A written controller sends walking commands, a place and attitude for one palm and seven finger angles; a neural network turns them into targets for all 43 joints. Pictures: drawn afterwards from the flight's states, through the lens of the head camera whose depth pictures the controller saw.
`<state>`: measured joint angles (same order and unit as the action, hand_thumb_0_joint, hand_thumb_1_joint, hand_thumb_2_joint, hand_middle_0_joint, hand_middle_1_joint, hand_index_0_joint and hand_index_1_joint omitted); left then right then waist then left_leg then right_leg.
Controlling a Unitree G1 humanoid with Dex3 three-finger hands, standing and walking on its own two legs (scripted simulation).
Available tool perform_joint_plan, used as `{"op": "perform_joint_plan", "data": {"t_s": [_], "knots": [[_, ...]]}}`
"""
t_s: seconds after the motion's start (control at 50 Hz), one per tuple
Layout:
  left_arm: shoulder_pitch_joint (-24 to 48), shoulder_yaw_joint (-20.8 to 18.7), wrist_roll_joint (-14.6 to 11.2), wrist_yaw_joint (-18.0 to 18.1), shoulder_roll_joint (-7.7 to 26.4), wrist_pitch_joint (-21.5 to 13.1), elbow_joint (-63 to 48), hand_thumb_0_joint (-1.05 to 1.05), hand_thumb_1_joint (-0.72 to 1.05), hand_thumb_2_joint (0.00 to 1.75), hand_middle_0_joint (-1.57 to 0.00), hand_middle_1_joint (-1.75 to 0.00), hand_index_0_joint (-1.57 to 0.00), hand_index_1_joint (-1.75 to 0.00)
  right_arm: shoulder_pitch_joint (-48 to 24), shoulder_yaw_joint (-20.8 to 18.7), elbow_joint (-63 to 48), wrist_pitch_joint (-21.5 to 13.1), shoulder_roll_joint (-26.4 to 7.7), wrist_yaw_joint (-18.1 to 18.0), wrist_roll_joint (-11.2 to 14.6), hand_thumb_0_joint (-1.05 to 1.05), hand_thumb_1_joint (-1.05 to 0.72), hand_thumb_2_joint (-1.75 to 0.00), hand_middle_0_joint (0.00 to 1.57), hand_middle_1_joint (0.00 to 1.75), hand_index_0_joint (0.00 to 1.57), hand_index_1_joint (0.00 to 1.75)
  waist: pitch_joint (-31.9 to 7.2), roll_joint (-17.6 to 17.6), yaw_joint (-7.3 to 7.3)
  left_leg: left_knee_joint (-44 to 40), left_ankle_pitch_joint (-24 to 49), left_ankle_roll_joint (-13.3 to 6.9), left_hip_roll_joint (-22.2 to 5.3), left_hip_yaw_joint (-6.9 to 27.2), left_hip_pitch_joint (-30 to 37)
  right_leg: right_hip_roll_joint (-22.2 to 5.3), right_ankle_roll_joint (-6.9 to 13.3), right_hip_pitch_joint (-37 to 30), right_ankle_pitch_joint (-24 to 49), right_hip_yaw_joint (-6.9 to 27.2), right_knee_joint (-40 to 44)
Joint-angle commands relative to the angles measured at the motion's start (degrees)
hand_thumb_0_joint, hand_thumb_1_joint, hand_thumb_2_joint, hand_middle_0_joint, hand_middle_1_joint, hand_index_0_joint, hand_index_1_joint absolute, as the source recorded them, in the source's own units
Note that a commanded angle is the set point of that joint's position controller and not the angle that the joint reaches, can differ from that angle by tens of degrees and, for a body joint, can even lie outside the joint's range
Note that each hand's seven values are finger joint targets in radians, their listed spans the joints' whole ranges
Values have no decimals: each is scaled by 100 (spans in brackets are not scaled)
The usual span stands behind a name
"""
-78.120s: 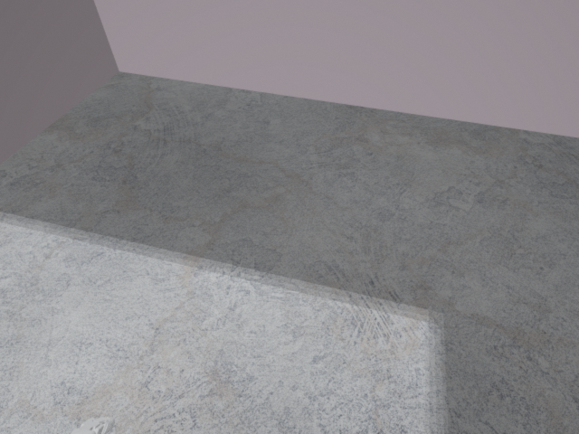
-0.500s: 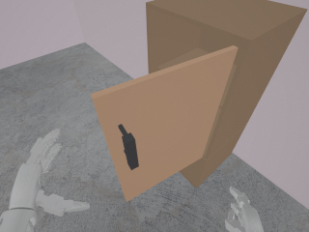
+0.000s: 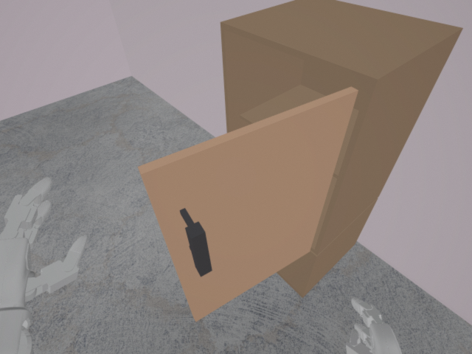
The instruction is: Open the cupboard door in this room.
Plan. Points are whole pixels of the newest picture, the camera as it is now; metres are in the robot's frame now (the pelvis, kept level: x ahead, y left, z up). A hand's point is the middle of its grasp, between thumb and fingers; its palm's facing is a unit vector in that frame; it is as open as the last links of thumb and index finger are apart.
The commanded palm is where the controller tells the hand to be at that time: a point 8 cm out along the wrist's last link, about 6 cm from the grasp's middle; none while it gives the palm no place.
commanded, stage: draw the hand back to the body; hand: left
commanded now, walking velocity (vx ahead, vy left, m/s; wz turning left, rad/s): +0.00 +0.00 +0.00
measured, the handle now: (194, 242) +0.29 +0.12 +0.04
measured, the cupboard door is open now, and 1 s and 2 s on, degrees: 80 80 80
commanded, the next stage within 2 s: step back with the hand held close in 0.44 s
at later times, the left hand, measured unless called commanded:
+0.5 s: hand (64, 262) +0.18 +0.25 +0.15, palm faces +0.44 -0.80 -0.41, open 7.4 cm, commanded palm +0.13 +0.29 +0.16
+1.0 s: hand (44, 285) +0.15 +0.25 +0.15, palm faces +0.35 -0.77 -0.52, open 7.4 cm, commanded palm +0.09 +0.30 +0.17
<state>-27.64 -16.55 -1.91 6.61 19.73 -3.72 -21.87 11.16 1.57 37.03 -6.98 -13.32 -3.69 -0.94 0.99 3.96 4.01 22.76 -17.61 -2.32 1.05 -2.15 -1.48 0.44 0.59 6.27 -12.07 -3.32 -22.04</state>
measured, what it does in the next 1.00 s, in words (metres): shifts its weight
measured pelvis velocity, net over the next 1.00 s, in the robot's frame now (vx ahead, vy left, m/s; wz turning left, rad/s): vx -0.06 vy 0.00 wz -0.04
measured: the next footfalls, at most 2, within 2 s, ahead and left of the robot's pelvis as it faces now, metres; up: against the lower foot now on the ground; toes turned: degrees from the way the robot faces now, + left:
right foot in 1.62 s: -0.14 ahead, -0.12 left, +0.00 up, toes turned -1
left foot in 1.88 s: -0.15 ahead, +0.10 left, +0.00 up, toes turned -1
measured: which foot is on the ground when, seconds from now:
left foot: down 0.00-1.00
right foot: down 0.00-1.00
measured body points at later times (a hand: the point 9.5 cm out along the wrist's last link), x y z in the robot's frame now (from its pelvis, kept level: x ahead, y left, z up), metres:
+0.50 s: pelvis -0.01 -0.01 +0.00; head -0.03 -0.03 +0.45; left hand +0.15 +0.29 +0.17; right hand +0.17 -0.23 -0.09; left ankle -0.05 +0.08 -0.74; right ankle +0.00 -0.11 -0.74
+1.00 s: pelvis -0.06 +0.00 -0.01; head -0.05 +0.00 +0.44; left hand +0.12 +0.29 +0.18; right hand +0.10 -0.26 -0.08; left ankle -0.05 +0.08 -0.74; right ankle +0.00 -0.11 -0.74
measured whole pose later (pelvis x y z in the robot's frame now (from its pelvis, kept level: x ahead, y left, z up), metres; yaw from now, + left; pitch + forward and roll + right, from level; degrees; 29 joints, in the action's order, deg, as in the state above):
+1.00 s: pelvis -0.06 +0.00 -0.01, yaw -2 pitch +0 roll +0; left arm -31.9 -22.6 -0.9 7.9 24.0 -9.0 -26.8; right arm 11.3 -1.0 32.2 -1.6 -14.2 -5.4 -0.1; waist 1.0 0.7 0.0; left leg 28.3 -14.7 -3.1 1.5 -4.8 -13.7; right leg -0.2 0.4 18.7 -7.7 -0.9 -26.6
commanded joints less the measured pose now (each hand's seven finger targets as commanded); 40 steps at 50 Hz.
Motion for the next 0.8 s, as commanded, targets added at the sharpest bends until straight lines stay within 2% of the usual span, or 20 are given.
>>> {"op": "perform_joint_plan", "data": {"t_s": [0.0,0.04,0.08,0.14,0.18,0.24,0.3,0.34,0.36,0.4,0.52,0.54,0.56,0.58,0.6,0.62,0.66,0.74,0.76,0.78], "knots": [[603,-847,-35,89,1028,-421,-1182,0,83,87,-20,-30,-20,-30,-682,-233,-887,-270,-603,-36,40,0,-90,-90,20,30,20,30,-426,75,14,-308,2499,257,-334,273,-439,-96,116,-574,1349,264,169],[719,-948,-37,101,1117,-450,-1231,0,90,90,-20,-30,-20,-30,-696,-244,-871,-276,-600,-30,37,0,-90,-90,20,30,20,30,-520,-12,16,-304,2459,234,-328,267,-385,-94,113,-612,1374,279,188],[541,-769,-59,59,889,-403,-934,0,90,90,-20,-30,-20,-30,-705,-240,-851,-241,-593,-25,42,0,-90,-90,20,30,20,30,-270,0,1,-342,2339,218,-342,251,-420,-105,108,-496,1288,279,243],[630,-737,-77,26,900,-405,-880,0,90,90,-20,-30,-20,-30,-753,-262,-877,-183,-613,-21,60,0,-90,-90,20,30,20,30,-203,-237,-2,-379,1858,139,-322,232,-471,-83,99,-447,1052,299,331],[806,-766,-59,37,987,-445,-1071,0,90,90,-20,-30,-20,-30,-794,-256,-890,-200,-616,-35,58,0,-90,-90,20,30,20,30,-281,132,6,-412,1707,150,-296,244,-472,-101,121,-495,936,332,327],[745,-881,-46,79,1098,-493,-1187,0,90,90,-20,-30,-20,-30,-770,-248,-882,-264,-589,-48,42,0,-90,-90,20,30,20,30,-497,63,38,-391,1779,142,-269,262,-434,-100,127,-623,1031,333,296],[700,-881,-46,78,1084,-484,-1134,0,90,90,-20,-30,-20,-30,-781,-243,-863,-289,-582,-60,34,0,-90,-90,20,30,20,30,-393,-65,33,-395,1776,137,-275,272,-462,-92,128,-595,1050,342,313],[695,-881,-53,71,1077,-488,-1104,0,90,90,-20,-30,-20,-30,-785,-251,-839,-306,-566,-58,44,0,-90,-90,20,30,20,30,-332,-17,30,-365,1751,120,-264,233,-433,-96,127,-538,1069,375,355],[736,-855,-38,65,1065,-485,-1081,0,90,90,-20,-30,-20,-30,-785,-248,-817,-310,-598,-58,44,0,-90,-90,20,30,20,30,-275,155,25,-380,1749,141,-260,247,-469,-103,147,-543,1041,377,361],[731,-854,-35,68,1061,-507,-1107,0,90,90,-20,-30,-20,-30,-786,-256,-817,-329,-579,-51,52,0,-90,-90,20,30,20,30,-286,153,25,-400,1736,143,-269,245,-447,-99,132,-521,1002,355,343],[645,-838,-66,46,1014,-514,-970,0,90,90,-20,-30,-20,-30,-788,-270,-797,-328,-579,-40,50,0,-90,-90,20,30,20,30,-258,-181,26,-403,1639,105,-271,233,-463,-94,111,-511,983,374,389],[1332,-895,-54,67,1237,-614,-1708,0,90,90,-20,-30,-20,-30,-886,-263,-863,-379,-597,-36,65,0,-90,-90,20,30,20,30,-536,3,13,-362,1617,92,-249,255,-346,-106,110,-578,982,430,392],[2247,-1869,-5,187,2178,-929,-1717,0,90,90,-20,-30,-20,-30,-779,-115,-1101,-313,-553,-63,183,0,-90,-90,20,30,20,30,257,324,-256,-313,874,67,-283,374,-905,-325,175,105,1068,1019,602],[1191,-1432,-27,119,1486,-935,-1018,0,90,90,-20,-30,-20,-30,-652,-214,-945,-230,-542,-100,111,0,-90,-90,20,30,20,30,120,-310,-301,-161,775,38,-319,466,-910,-469,188,205,1110,1061,644],[481,-1168,-16,50,1139,-870,-685,0,90,90,-20,-30,-20,-30,-605,-265,-998,-141,-610,-66,117,0,-90,-90,20,30,20,30,-74,-568,-325,-63,881,10,-322,385,-700,-503,165,334,1104,1059,666],[284,-1063,-7,15,1061,-881,-805,0,90,90,-20,-30,-20,-30,-628,-290,-1054,-80,-651,-47,91,0,-90,-90,20,30,20,30,-303,-527,-322,-13,1027,12,-336,326,-667,-543,152,282,1260,1014,608],[134,-1047,5,27,1079,-924,-1070,0,90,90,-20,-30,-20,-30,-662,-328,-1091,-13,-706,-68,76,0,-90,-90,20,30,20,30,-627,-31,-314,-56,1415,53,-394,333,-735,-585,175,91,1813,921,312],[-176,-1262,5,94,1293,-869,-1261,0,90,90,-20,-30,-20,-30,-649,-397,-1263,149,-700,-100,119,0,-90,-90,20,30,20,30,-1019,-365,-322,17,1976,92,-509,384,-911,-530,110,-34,2361,866,-91],[-163,-1382,3,127,1428,-874,-1333,0,90,90,-20,-30,-20,-30,-678,-409,-1264,179,-714,-127,114,0,-90,-90,20,30,20,30,-1053,-219,-301,17,2037,110,-502,420,-983,-560,137,-64,2433,858,-156],[-244,-1412,-2,150,1433,-871,-1362,0,90,90,-20,-30,-20,-30,-667,-414,-1297,206,-664,-137,119,0,-90,-90,20,30,20,30,-1071,-295,-309,29,2016,118,-522,425,-1063,-563,134,-58,2452,885,-228]]}}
